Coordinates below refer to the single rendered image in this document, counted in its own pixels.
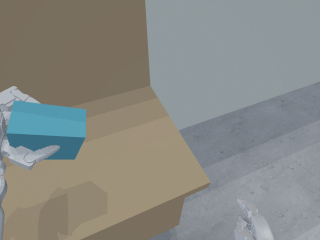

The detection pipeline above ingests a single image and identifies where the table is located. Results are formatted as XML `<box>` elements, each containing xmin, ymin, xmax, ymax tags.
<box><xmin>0</xmin><ymin>0</ymin><xmax>211</xmax><ymax>240</ymax></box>

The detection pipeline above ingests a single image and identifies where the sponge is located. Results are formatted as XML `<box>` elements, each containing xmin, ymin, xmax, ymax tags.
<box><xmin>6</xmin><ymin>100</ymin><xmax>86</xmax><ymax>160</ymax></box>

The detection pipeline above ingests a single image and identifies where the robot left hand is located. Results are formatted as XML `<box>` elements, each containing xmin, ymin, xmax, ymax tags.
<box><xmin>0</xmin><ymin>86</ymin><xmax>60</xmax><ymax>170</ymax></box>

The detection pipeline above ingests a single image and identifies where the robot right hand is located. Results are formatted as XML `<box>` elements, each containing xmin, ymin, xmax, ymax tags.
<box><xmin>234</xmin><ymin>197</ymin><xmax>274</xmax><ymax>240</ymax></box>

